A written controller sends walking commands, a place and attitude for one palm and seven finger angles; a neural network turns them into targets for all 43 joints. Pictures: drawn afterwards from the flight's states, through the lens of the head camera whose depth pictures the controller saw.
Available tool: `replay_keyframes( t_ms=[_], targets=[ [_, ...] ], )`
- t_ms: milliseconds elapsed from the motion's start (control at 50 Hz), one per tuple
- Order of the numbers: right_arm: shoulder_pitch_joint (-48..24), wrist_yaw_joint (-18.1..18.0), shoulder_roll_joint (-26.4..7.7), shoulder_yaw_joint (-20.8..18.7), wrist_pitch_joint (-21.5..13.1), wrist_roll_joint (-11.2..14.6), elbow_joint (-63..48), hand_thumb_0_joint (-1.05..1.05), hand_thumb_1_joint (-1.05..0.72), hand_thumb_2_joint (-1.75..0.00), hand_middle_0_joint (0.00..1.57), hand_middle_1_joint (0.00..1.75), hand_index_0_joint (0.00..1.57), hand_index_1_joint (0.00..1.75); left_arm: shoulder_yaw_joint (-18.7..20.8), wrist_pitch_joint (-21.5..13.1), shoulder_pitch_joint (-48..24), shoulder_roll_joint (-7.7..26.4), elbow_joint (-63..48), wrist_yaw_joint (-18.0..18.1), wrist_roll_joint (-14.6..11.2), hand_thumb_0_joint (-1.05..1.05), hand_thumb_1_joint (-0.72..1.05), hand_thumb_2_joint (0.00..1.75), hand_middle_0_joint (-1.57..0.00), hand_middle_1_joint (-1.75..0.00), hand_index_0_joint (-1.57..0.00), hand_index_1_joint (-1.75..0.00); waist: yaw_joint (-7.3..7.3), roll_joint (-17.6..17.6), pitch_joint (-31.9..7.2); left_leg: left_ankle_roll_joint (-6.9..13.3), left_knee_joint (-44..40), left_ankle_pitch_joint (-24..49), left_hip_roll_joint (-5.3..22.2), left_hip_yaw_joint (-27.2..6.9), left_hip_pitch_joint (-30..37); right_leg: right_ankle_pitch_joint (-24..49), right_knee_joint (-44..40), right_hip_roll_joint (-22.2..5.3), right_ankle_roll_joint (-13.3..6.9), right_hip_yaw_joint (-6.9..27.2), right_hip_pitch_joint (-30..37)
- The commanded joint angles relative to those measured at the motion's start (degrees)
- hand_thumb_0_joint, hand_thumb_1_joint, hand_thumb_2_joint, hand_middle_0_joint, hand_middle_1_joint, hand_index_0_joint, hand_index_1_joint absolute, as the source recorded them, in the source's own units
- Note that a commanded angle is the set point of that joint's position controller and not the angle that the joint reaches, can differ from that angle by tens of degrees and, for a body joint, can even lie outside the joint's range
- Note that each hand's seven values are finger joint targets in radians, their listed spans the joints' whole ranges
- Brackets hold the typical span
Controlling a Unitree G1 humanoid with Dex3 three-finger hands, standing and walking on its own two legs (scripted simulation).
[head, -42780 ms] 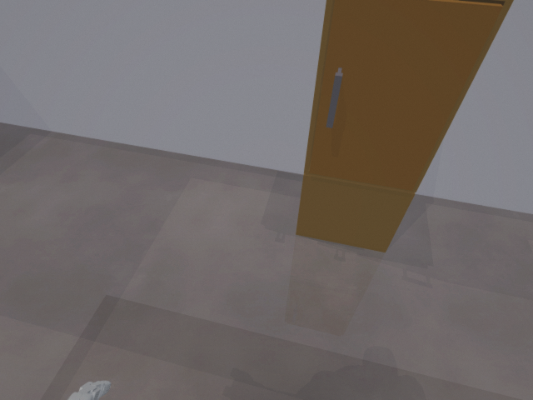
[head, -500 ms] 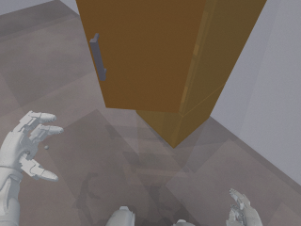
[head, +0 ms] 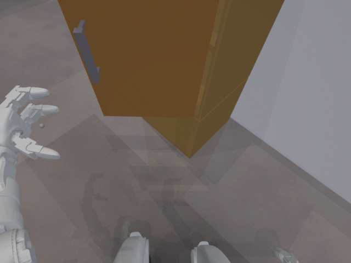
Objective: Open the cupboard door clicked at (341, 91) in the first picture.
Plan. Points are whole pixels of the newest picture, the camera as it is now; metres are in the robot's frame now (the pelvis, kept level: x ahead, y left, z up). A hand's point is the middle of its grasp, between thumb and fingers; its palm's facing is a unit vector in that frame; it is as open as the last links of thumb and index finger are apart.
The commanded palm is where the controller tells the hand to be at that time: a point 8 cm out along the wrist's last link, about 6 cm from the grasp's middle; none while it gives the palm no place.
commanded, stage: move the hooked fingers beside the handle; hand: left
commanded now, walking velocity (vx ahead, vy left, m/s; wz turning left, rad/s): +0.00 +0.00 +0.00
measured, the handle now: (89, 54) +0.63 +0.24 +0.06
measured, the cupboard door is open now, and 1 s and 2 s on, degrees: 44 44 44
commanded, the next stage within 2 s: none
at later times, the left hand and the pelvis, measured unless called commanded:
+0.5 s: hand (50, 97) +0.47 +0.30 +0.07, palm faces +0.01 -1.00 -0.01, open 14.0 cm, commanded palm +0.46 +0.34 +0.06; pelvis +0.00 +0.02 -0.01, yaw -1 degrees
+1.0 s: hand (57, 69) +0.55 +0.30 +0.07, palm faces +0.02 -1.00 -0.03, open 14.0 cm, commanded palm +0.57 +0.33 +0.06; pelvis -0.01 +0.02 -0.03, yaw -3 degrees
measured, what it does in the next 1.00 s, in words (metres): stands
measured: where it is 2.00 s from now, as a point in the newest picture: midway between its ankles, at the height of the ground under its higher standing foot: outside the picture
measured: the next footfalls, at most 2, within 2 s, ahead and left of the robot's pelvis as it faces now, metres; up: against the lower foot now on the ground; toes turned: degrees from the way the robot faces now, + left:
none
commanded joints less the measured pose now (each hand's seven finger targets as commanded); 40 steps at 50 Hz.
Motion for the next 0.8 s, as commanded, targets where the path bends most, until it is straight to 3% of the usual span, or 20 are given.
replay_keyframes(
  t_ms=[0, 60, 120, 160, 200, 260, 320, 380, 460, 500, 540, 560, 620, 700, 780],
  targets=[
    [3.8, -0.4, -9.6, -4.2, -0.8, 0.2, -4.8, 0.0, -0.9, -0.9, 0.2, 0.3, 0.2, 0.3, 2.4, -4.9, -21.6, 17.4, -7.9, -1.3, -0.7, 0.0, -0.5, 0.3, -0.3, -1.2, -0.3, -1.2, -0.57, 3.8, -20.3, 1.8, -5.3, 15.9, -2.4, -2.2, 17.2, 18.6, -7.5, 1.2, 0.5, 3.9, 4.2],
    [4.8, -0.6, -10.1, -4.4, 0.1, 0.1, -3.5, 0.0, -0.9, -0.9, 0.2, 0.3, 0.2, 0.3, 3.4, -5.4, -26.1, 19.8, -4.4, -1.8, 0.1, 0.0, -0.5, 0.3, -0.3, -1.2, -0.3, -1.2, -1.06, 4.7, -20.9, 1.7, -4.9, 15.0, -2.2, -2.7, 17.6, 16.8, -7.5, 1.1, 0.5, 3.8, 2.3],
    [5.7, -0.5, -10.2, -4.5, 0.8, -0.2, -3.1, 0.0, -0.9, -0.9, 0.2, 0.3, 0.2, 0.3, 3.6, -6.4, -28.4, 20.8, -4.8, -1.8, 0.7, 0.0, -0.5, 0.3, -0.3, -1.2, -0.3, -1.2, -0.48, 8.6, -25.2, 1.3, -4.9, 18.4, -2.0, -3.6, 22.7, 17.5, -6.7, 1.2, 0.1, 3.1, 0.3],
    [6.3, -0.4, -10.5, -4.4, 1.5, -0.4, -2.7, 0.0, -0.9, -0.9, 0.2, 0.3, 0.2, 0.3, 4.8, -6.4, -29.9, 23.0, -3.1, -1.3, 1.6, 0.0, -0.5, 0.3, -0.3, -1.2, -0.3, -1.2, -0.72, 7.7, -25.5, 1.3, -4.7, 19.0, -1.8, -4.2, 22.7, 17.2, -6.3, 1.3, 0.1, 2.6, -0.4],
    [6.7, -0.5, -10.4, -4.2, 2.0, -0.5, -2.4, 0.0, -0.9, -0.9, 0.2, 0.3, 0.2, 0.3, 4.4, -6.5, -33.2, 23.0, -1.8, -1.0, 1.8, 0.0, -0.5, 0.3, -0.3, -1.2, -0.3, -1.2, -1.48, 7.3, -24.9, 1.5, -4.1, 19.1, -1.7, -4.4, 22.2, 17.1, -6.0, 1.6, 0.0, 2.6, -1.6],
    [7.1, -0.1, -10.7, -4.2, 3.0, -0.6, -2.5, 0.0, -0.9, -0.9, 0.2, 0.3, 0.2, 0.3, 3.7, -6.0, -33.9, 23.2, 0.4, -0.3, 3.2, 0.0, -0.5, 0.3, -0.3, -1.2, -0.3, -1.2, -1.22, 10.5, -24.8, 0.8, -5.0, 19.0, -1.3, -5.2, 24.7, 15.2, -6.2, 1.5, -0.1, 1.8, -4.2],
    [7.9, 0.0, -11.0, -4.2, 3.9, -0.9, -2.3, 0.0, -0.9, -0.9, 0.2, 0.3, 0.2, 0.3, 2.6, -5.8, -36.7, 22.5, 1.9, 0.4, 3.9, 0.0, -0.5, 0.3, -0.3, -1.2, -0.3, -1.2, -2.44, 8.9, -24.9, 0.8, -4.9, 19.4, -1.0, -5.8, 25.6, 14.5, -6.2, 1.7, 0.1, 1.4, -6.3],
    [8.1, 0.0, -11.1, -3.9, 4.8, -0.8, -2.3, 0.0, -0.9, -0.9, 0.2, 0.3, 0.2, 0.3, 1.7, -4.9, -39.3, 22.7, 5.0, 1.1, 4.8, 0.0, -0.5, 0.3, -0.3, -1.2, -0.3, -1.2, -3.52, 8.1, -22.4, 1.0, -4.9, 16.7, -1.0, -5.9, 23.1, 13.0, -6.4, 1.6, 0.2, 1.3, -7.3],
    [9.1, -0.3, -11.8, -3.6, 5.7, -1.2, -2.1, 0.0, -0.9, -0.9, 0.2, 0.3, 0.2, 0.3, 3.7, -5.3, -44.0, 27.1, 7.0, 2.3, 6.2, 0.0, -0.5, 0.3, -0.3, -1.2, -0.3, -1.2, -4.31, 7.6, -23.8, 1.0, -4.2, 15.9, -0.7, -6.7, 22.4, 11.9, -5.7, 1.6, 0.2, 1.3, -8.6],
    [9.5, -0.1, -11.6, -3.4, 5.9, -1.4, -2.0, 0.0, -0.9, -0.9, 0.2, 0.3, 0.2, 0.3, 2.0, -5.9, -46.7, 25.7, 6.5, 2.7, 6.6, 0.0, -0.5, 0.3, -0.3, -1.2, -0.3, -1.2, -4.98, 9.6, -24.9, 0.9, -3.6, 17.0, -0.6, -7.0, 23.8, 12.1, -5.1, 1.7, 0.0, 1.2, -10.1],
    [10.0, -0.1, -12.0, -3.3, 6.4, -1.6, -1.5, 0.0, -0.9, -0.9, 0.2, 0.3, 0.2, 0.3, 2.4, -6.2, -48.4, 27.5, 7.4, 3.1, 7.6, 0.0, -0.5, 0.3, -0.3, -1.2, -0.3, -1.2, -5.07, 12.0, -25.5, 0.3, -3.8, 16.9, -0.3, -7.9, 25.5, 11.3, -4.9, 1.7, 0.0, 1.0, -12.3],
    [10.0, 0.0, -12.0, -3.1, 6.6, -1.6, -1.5, 0.0, -0.9, -0.9, 0.2, 0.3, 0.2, 0.3, 1.2, -5.8, -49.4, 26.4, 8.3, 3.2, 7.8, 0.0, -0.5, 0.3, -0.3, -1.2, -0.3, -1.2, -6.02, 11.4, -25.0, 0.5, -3.7, 15.9, -0.2, -8.1, 25.2, 10.9, -5.0, 1.7, 0.1, 0.9, -13.2],
    [10.9, -0.3, -12.5, -2.8, 7.2, -1.7, -1.2, 0.0, -0.9, -0.9, 0.2, 0.3, 0.2, 0.3, 2.9, -5.2, -52.7, 29.9, 9.4, 3.4, 8.2, 0.0, -0.5, 0.3, -0.3, -1.2, -0.3, -1.2, -6.47, 11.6, -27.5, 0.6, -2.5, 17.2, -0.1, -8.2, 24.5, 11.8, -4.4, 1.7, 0.2, 1.0, -12.8],
    [11.7, -0.4, -12.3, -2.0, 7.8, -1.7, -1.5, 0.0, -0.9, -0.9, 0.2, 0.3, 0.2, 0.3, 2.8, -3.5, -55.7, 32.2, 11.7, 3.4, 9.4, 0.0, -0.5, 0.3, -0.3, -1.2, -0.3, -1.2, -7.09, 12.8, -27.3, 1.1, -1.3, 17.3, -0.4, -7.8, 21.7, 12.1, -4.0, 1.9, 0.2, 1.0, -12.5],
    [12.7, -0.4, -12.8, -1.4, 8.4, -1.9, -1.5, 0.0, -0.9, -0.9, 0.2, 0.3, 0.2, 0.3, 4.6, -2.4, -58.2, 37.3, 13.0, 3.8, 10.9, 0.0, -0.5, 0.3, -0.3, -1.2, -0.3, -1.2, -8.04, 12.9, -28.4, 1.4, 0.6, 18.5, 0.0, -7.3, 19.3, 13.3, -3.7, 2.0, 0.6, 1.4, -12.3]
  ],
)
